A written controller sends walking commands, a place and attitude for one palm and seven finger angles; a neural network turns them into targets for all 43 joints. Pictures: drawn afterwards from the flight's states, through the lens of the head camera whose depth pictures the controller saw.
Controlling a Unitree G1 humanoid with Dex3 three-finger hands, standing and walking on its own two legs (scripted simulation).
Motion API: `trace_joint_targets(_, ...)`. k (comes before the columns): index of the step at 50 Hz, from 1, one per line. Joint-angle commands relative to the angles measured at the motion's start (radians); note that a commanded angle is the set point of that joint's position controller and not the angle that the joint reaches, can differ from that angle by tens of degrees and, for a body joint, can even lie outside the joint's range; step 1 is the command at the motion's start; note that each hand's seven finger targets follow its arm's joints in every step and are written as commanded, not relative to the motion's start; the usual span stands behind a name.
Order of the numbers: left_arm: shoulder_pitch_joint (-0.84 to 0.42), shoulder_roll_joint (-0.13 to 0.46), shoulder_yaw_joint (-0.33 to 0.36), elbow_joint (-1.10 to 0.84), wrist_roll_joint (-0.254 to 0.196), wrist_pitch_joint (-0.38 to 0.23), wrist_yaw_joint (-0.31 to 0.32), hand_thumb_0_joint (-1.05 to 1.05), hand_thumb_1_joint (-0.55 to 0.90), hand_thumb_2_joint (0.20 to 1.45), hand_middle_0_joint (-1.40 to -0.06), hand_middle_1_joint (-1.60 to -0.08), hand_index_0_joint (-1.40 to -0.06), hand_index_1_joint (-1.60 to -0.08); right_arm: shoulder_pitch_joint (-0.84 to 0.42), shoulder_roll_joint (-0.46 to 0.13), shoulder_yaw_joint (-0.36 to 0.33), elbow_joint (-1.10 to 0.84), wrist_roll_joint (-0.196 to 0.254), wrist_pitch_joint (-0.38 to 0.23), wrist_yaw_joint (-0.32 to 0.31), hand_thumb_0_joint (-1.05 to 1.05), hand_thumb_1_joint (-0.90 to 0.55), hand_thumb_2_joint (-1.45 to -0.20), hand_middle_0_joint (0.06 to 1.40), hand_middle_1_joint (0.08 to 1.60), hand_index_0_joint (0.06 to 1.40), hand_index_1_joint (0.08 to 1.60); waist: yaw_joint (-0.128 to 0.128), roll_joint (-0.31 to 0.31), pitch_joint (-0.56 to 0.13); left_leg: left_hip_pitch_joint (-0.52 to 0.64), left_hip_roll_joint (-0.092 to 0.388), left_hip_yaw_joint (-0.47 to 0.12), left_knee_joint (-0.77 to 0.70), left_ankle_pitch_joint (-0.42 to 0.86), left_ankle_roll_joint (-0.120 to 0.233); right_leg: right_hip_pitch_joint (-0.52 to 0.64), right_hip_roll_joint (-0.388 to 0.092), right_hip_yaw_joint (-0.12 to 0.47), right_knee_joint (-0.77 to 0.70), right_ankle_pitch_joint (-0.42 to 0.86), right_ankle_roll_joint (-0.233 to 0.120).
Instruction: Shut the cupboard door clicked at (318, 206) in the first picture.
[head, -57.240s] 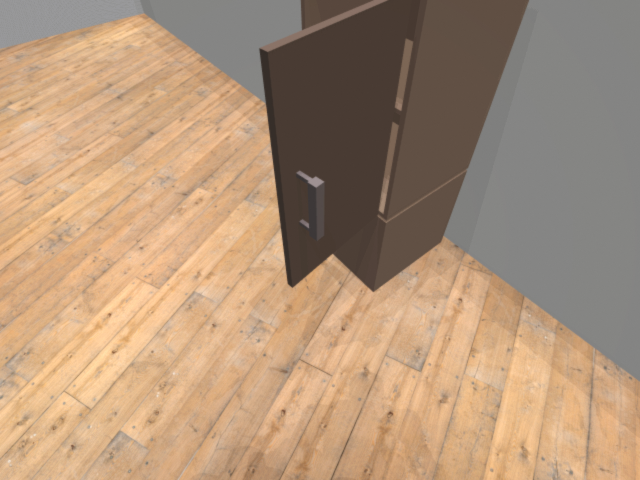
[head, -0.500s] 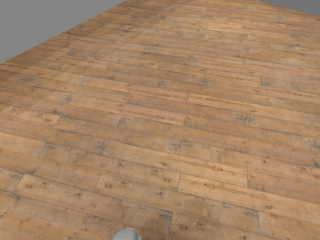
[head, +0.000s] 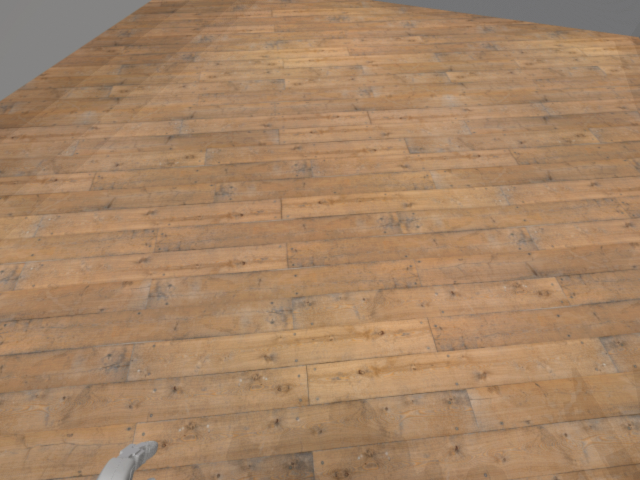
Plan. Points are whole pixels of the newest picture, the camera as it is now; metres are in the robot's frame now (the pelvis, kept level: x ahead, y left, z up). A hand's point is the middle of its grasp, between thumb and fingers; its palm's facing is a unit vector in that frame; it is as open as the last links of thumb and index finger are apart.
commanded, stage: turn to face it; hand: left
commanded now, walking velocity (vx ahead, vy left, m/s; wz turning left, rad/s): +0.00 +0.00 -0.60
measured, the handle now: out of the picture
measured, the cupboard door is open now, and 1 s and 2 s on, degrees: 29 29 29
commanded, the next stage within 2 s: none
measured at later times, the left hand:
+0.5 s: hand (187, 448) +0.18 +0.20 -0.15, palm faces -0.26 -0.95 -0.19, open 7.4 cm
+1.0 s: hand (237, 430) +0.21 +0.14 -0.15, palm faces -0.52 -0.82 -0.21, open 7.4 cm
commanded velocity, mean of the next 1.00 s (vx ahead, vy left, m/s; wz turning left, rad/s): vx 0.00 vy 0.00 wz -0.60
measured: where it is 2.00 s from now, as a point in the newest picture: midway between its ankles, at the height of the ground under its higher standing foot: outside the picture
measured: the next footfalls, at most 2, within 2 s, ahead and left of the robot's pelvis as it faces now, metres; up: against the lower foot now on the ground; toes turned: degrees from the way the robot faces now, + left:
left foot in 0.32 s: +0.11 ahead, +0.14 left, +0.00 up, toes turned -8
right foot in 0.66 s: +0.01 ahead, -0.12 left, +0.00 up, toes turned -28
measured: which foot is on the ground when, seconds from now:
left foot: up 0.00-0.30, down 0.32-0.66, up 0.68-1.00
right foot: down 0.00-0.32, up 0.34-0.64, down 0.66-1.00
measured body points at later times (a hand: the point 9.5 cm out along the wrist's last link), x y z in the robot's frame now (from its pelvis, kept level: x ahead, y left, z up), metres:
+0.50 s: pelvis +0.03 +0.03 +0.02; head +0.07 +0.04 +0.46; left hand +0.19 +0.25 -0.13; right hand +0.01 -0.22 -0.11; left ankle +0.07 +0.15 -0.72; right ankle -0.03 -0.09 -0.65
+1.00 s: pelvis +0.04 +0.01 +0.01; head +0.07 +0.00 +0.46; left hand +0.23 +0.18 -0.13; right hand -0.02 -0.27 -0.12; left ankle +0.12 +0.11 -0.71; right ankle -0.02 -0.10 -0.72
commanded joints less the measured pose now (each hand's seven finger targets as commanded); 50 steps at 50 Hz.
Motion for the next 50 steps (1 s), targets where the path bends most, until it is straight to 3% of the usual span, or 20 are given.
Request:
trace_joint_targets(1, 0.216, 0.240, 0.050, -0.007, -0.010, -0.030, 0.044, 0.000, 0.900, 0.900, -0.200, -0.300, -0.200, -0.300, -0.100, -0.097, -0.021, -0.134, 0.011, -0.001, -0.021, 0.000, -0.900, -0.900, 0.200, 0.300, 0.200, 0.300, 0.102, -0.206, -0.159, -0.409, -0.077, -0.201, 0.527, -0.240, -0.021, 0.315, -0.373, 0.466, -0.199, 0.664, -0.267)
trace_joint_targets(2, 0.157, 0.220, 0.047, -0.017, -0.009, -0.028, 0.051, 0.000, 0.900, 0.900, -0.200, -0.300, -0.200, -0.300, -0.110, -0.105, -0.020, -0.130, 0.010, -0.004, -0.024, 0.000, -0.900, -0.900, 0.200, 0.300, 0.200, 0.300, 0.083, -0.277, -0.137, -0.445, -0.065, -0.222, 0.554, -0.197, -0.027, 0.279, -0.341, 0.483, -0.211, 0.569, -0.263)
trace_joint_targets(4, 0.036, 0.165, 0.029, -0.054, -0.007, -0.021, 0.055, 0.000, 0.900, 0.900, -0.200, -0.300, -0.200, -0.300, -0.072, -0.110, -0.022, -0.096, 0.006, -0.002, -0.013, 0.000, -0.900, -0.900, 0.200, 0.300, 0.200, 0.300, 0.025, -0.194, -0.131, -0.350, -0.048, -0.217, 0.494, -0.073, -0.037, 0.172, -0.251, 0.329, -0.201, 0.452, -0.212)
trace_joint_targets(6, 0.008, 0.168, 0.027, -0.067, -0.002, -0.024, 0.052, 0.000, 0.900, 0.900, -0.200, -0.300, -0.200, -0.300, -0.039, -0.094, -0.017, -0.084, 0.005, 0.005, -0.005, 0.000, -0.900, -0.900, 0.200, 0.300, 0.200, 0.300, 0.004, -0.162, -0.124, -0.259, -0.072, -0.188, 0.375, -0.039, -0.042, 0.083, -0.218, 0.296, -0.216, 0.368, -0.192)
trace_joint_targets(11, 0.011, 0.183, 0.037, -0.065, 0.000, -0.013, 0.040, 0.000, 0.900, 0.900, -0.200, -0.300, -0.200, -0.300, -0.014, -0.085, -0.017, -0.092, 0.011, -0.004, -0.004, 0.000, -0.900, -0.900, 0.200, 0.300, 0.200, 0.300, 0.012, -0.202, -0.095, -0.145, -0.129, -0.155, 0.094, -0.013, -0.028, 0.017, -0.180, 0.371, -0.213, 0.212, -0.178)
trace_joint_targets(14, -0.022, 0.149, 0.035, -0.069, -0.012, -0.001, 0.039, 0.000, 0.900, 0.900, -0.200, -0.300, -0.200, -0.300, 0.096, -0.105, -0.020, -0.066, 0.012, -0.022, -0.012, 0.000, -0.900, -0.900, 0.200, 0.300, 0.200, 0.300, -0.047, -0.144, -0.113, 0.091, -0.125, -0.173, -0.218, 0.154, -0.015, -0.124, -0.112, 0.365, -0.112, 0.097, -0.094)
trace_joint_targets(16, -0.006, 0.051, 0.014, -0.111, -0.023, 0.004, 0.025, 0.000, 0.900, 0.900, -0.200, -0.300, -0.200, -0.300, 0.148, -0.266, -0.044, -0.077, -0.011, -0.033, -0.022, 0.000, -0.900, -0.900, 0.200, 0.300, 0.200, 0.300, -0.055, 0.305, -0.111, 0.142, 0.291, -0.621, -0.454, 0.131, 0.165, -0.319, 0.097, 0.100, 0.303, -0.358, 0.023)
trace_joint_targets(17, -0.018, 0.082, 0.021, -0.107, -0.010, 0.002, 0.019, 0.000, 0.900, 0.900, -0.200, -0.300, -0.200, -0.300, 0.125, -0.258, -0.039, -0.084, -0.013, -0.035, -0.022, 0.000, -0.900, -0.900, 0.200, 0.300, 0.200, 0.300, -0.051, 0.216, -0.106, 0.045, 0.328, -0.636, -0.464, 0.102, 0.217, -0.282, 0.044, 0.140, 0.469, -0.353, 0.021)
trace_joint_targets(21, 0.001, 0.054, 0.023, -0.058, -0.011, 0.010, -0.004, 0.000, 0.900, 0.900, -0.200, -0.300, -0.200, -0.300, -0.001, -0.173, -0.014, -0.100, -0.014, -0.035, -0.030, 0.000, -0.900, -0.900, 0.200, 0.300, 0.200, 0.300, 0.012, 0.170, -0.077, 0.063, 0.166, -0.281, -0.365, 0.443, 0.168, -0.258, -0.004, 0.071, 0.535, -0.214, 0.052)
trace_joint_targets(28, -0.048, 0.024, 0.005, -0.074, -0.013, 0.002, -0.003, 0.000, 0.900, 0.900, -0.200, -0.300, -0.200, -0.300, 0.077, -0.189, -0.040, -0.049, -0.011, -0.021, -0.017, 0.000, -0.900, -0.900, 0.200, 0.300, 0.200, 0.300, -0.036, 0.212, -0.109, 0.134, 0.194, -0.158, -0.263, 0.589, 0.167, -0.102, 0.027, -0.027, 0.184, -0.205, 0.033)
trace_joint_targets(31, 0.053, 0.055, 0.015, -0.043, -0.011, -0.006, 0.002, 0.000, 0.900, 0.900, -0.200, -0.300, -0.200, -0.300, 0.031, -0.200, -0.050, -0.055, -0.001, -0.014, -0.012, 0.000, -0.900, -0.900, 0.200, 0.300, 0.200, 0.300, 0.025, 0.158, -0.134, 0.026, 0.156, -0.089, -0.115, 0.452, 0.088, 0.124, 0.035, -0.033, -0.114, 0.037, 0.006)
trace_joint_targets(32, 0.120, 0.127, 0.029, -0.024, -0.004, -0.017, 0.010, 0.000, 0.900, 0.900, -0.200, -0.300, -0.200, -0.300, 0.026, -0.160, -0.048, -0.070, 0.008, -0.012, -0.005, 0.000, -0.900, -0.900, 0.200, 0.300, 0.200, 0.300, 0.056, -0.008, -0.162, -0.115, 0.085, -0.035, 0.041, 0.258, 0.026, 0.287, -0.089, 0.117, -0.224, 0.175, -0.038)
trace_joint_targets(33, 0.166, 0.238, 0.051, -0.010, 0.002, -0.027, 0.027, 0.000, 0.900, 0.900, -0.200, -0.300, -0.200, -0.300, -0.026, -0.073, -0.026, -0.121, 0.007, -0.010, 0.001, 0.000, -0.900, -0.900, 0.200, 0.300, 0.200, 0.300, 0.087, -0.321, -0.130, -0.379, -0.073, 0.000, 0.293, -0.232, -0.032, 0.356, -0.341, 0.455, -0.263, 0.480, -0.155)
trace_joint_targets(34, 0.206, 0.260, 0.048, -0.004, -0.013, -0.023, 0.036, 0.000, 0.900, 0.900, -0.200, -0.300, -0.200, -0.300, -0.056, -0.103, -0.021, -0.138, 0.005, 0.003, -0.010, 0.000, -0.900, -0.900, 0.200, 0.300, 0.200, 0.300, 0.105, -0.226, -0.133, -0.387, -0.069, -0.152, 0.426, -0.251, -0.024, 0.268, -0.396, 0.474, -0.245, 0.512, -0.237)
trace_joint_targets(35, 0.149, 0.223, 0.049, -0.009, -0.011, -0.024, 0.045, 0.000, 0.900, 0.900, -0.200, -0.300, -0.200, -0.300, -0.082, -0.095, -0.027, -0.124, 0.008, 0.008, -0.018, 0.000, -0.900, -0.900, 0.200, 0.300, 0.200, 0.300, 0.075, -0.282, -0.116, -0.423, -0.064, -0.202, 0.500, -0.195, -0.024, 0.226, -0.329, 0.494, -0.262, 0.430, -0.234)
trace_joint_targets(38, 0.009, 0.141, 0.027, -0.050, -0.011, -0.022, 0.051, 0.000, 0.900, 0.900, -0.200, -0.300, -0.200, -0.300, -0.040, -0.106, -0.030, -0.079, 0.001, 0.007, -0.008, 0.000, -0.900, -0.900, 0.200, 0.300, 0.200, 0.300, 0.003, -0.198, -0.101, -0.358, -0.048, -0.216, 0.476, -0.013, -0.039, 0.144, -0.214, 0.327, -0.246, 0.323, -0.184)
trace_joint_targets(43, 0.048, 0.157, 0.030, -0.044, -0.003, -0.025, 0.048, 0.000, 0.900, 0.900, -0.200, -0.300, -0.200, -0.300, -0.065, -0.087, -0.026, -0.093, 0.006, 0.009, -0.002, 0.000, -0.900, -0.900, 0.200, 0.300, 0.200, 0.300, 0.020, -0.143, -0.100, -0.265, -0.100, -0.190, 0.277, -0.007, -0.040, 0.101, -0.199, 0.374, -0.251, 0.248, -0.195)
trace_joint_targets(47, 0.037, 0.171, 0.040, -0.048, -0.002, -0.016, 0.044, 0.000, 0.900, 0.900, -0.200, -0.300, -0.200, -0.300, -0.044, -0.084, -0.022, -0.106, 0.013, -0.004, -0.008, 0.000, -0.900, -0.900, 0.200, 0.300, 0.200, 0.300, 0.013, -0.195, -0.108, -0.159, -0.134, -0.185, 0.054, -0.012, -0.025, 0.068, -0.179, 0.439, -0.212, 0.263, -0.187)
trace_joint_targets(49, 0.006, 0.159, 0.039, -0.050, -0.009, -0.010, 0.044, 0.000, 0.900, 0.900, -0.200, -0.300, -0.200, -0.300, 0.032, -0.088, -0.019, -0.085, 0.016, -0.015, -0.015, 0.000, -0.900, -0.900, 0.200, 0.300, 0.200, 0.300, -0.026, -0.169, -0.128, 0.002, -0.145, -0.185, -0.158, 0.120, -0.017, -0.010, -0.137, 0.436, -0.147, 0.226, -0.131)
trace_joint_targets(50, 0.002, 0.122, 0.032, -0.060, -0.017, -0.004, 0.041, 0.000, 0.900, 0.900, -0.200, -0.300, -0.200, -0.300, 0.068, -0.125, -0.022, -0.076, 0.012, -0.026, -0.020, 0.000, -0.900, -0.900, 0.200, 0.300, 0.200, 0.300, -0.041, -0.079, -0.137, 0.132, -0.082, -0.242, -0.303, 0.156, 0.004, -0.120, -0.064, 0.384, -0.074, 0.122, -0.077)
